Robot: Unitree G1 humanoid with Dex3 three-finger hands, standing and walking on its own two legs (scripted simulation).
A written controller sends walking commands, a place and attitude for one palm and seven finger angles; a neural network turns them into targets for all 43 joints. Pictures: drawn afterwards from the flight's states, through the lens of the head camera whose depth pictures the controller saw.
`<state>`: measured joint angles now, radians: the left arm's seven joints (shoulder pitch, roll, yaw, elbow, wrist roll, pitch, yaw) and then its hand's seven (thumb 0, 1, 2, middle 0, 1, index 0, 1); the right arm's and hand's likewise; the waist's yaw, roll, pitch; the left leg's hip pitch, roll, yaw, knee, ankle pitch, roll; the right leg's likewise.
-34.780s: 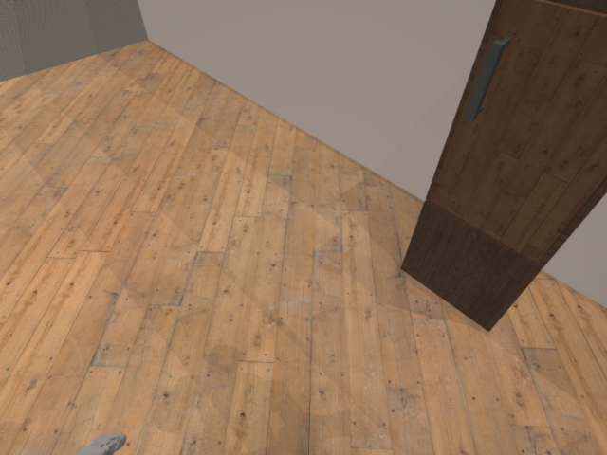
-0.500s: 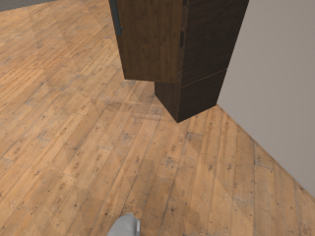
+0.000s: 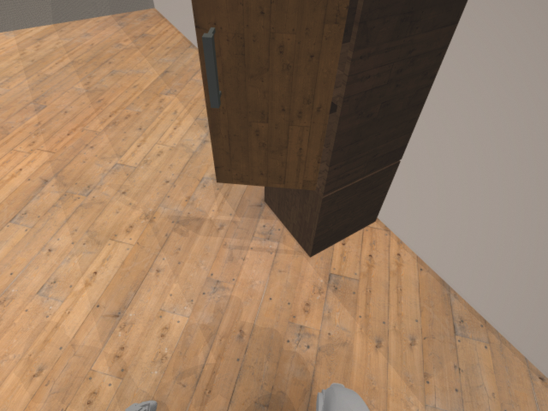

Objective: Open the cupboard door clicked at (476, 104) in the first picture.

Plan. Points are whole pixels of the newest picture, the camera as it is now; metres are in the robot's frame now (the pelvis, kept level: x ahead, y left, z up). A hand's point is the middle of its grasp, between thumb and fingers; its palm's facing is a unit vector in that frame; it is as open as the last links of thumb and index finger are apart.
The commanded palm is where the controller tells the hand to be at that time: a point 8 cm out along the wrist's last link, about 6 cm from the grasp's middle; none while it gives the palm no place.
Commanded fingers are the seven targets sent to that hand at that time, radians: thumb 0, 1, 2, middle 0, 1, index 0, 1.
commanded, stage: take the last steps up to it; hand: left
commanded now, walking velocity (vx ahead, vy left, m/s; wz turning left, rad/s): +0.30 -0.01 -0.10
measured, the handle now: (213, 69) +0.85 +0.20 +0.08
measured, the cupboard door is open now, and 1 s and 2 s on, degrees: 53 53 53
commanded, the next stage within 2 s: come to a stop and stand still in 0.52 s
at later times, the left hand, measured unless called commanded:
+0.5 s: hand (197, 365) +0.23 +0.15 -0.18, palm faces +0.01 -0.98 -0.21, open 7.1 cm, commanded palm none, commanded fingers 0.00 0.90 0.90 -0.20 -0.30 -0.20 -0.30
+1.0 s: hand (200, 311) +0.33 +0.17 -0.17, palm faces -0.02 -0.97 -0.26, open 7.3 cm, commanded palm none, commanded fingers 0.00 0.90 0.90 -0.20 -0.30 -0.20 -0.30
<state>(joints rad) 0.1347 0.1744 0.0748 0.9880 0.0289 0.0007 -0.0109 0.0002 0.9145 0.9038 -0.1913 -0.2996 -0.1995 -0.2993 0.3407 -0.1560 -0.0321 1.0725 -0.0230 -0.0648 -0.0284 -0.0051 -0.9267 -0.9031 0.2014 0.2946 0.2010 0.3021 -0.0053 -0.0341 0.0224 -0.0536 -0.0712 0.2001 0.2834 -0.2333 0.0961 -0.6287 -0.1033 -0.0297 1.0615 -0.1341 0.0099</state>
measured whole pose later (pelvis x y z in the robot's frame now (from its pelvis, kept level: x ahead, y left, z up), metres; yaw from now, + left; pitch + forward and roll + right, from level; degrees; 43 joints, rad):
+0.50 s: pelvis +0.18 -0.03 +0.00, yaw -1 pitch +0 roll -1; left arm 0.22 0.17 0.07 1.05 0.02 -0.06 0.02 -0.04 0.96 0.90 -0.20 -0.30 -0.21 -0.30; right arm 0.27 -0.14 -0.05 1.08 -0.02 -0.02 -0.01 0.01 -0.91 -0.90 0.20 0.29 0.20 0.30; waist -0.03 0.00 0.08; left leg -0.47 0.10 0.06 0.86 -0.33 -0.02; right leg -0.16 -0.01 -0.15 0.43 -0.27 -0.03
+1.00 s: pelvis +0.27 -0.03 -0.01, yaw -4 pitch +1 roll +0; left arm 0.18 0.20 0.07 1.00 0.02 0.05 0.02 0.00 0.92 0.90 -0.19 -0.30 -0.20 -0.30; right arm 0.14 -0.18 -0.05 1.03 -0.03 0.03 -0.05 0.00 -0.92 -0.90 0.21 0.30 0.21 0.30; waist 0.00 0.02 0.10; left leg -0.29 0.09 0.13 0.51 -0.22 -0.01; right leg -0.35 -0.04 -0.05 0.76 -0.41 0.01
